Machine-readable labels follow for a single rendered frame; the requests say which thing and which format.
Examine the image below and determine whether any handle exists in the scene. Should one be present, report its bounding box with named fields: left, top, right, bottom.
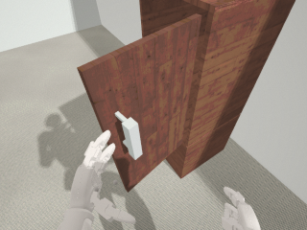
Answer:
left=114, top=111, right=143, bottom=160

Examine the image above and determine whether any cupboard door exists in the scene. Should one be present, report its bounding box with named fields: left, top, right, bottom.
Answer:
left=77, top=13, right=201, bottom=192

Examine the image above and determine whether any right robot hand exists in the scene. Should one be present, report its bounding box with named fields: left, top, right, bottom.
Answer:
left=222, top=186, right=261, bottom=230

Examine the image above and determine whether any left robot forearm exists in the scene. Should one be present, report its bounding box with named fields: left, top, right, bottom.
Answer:
left=57, top=208, right=95, bottom=230

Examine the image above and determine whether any left robot hand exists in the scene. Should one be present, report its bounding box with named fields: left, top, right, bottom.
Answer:
left=69, top=130, right=136, bottom=224

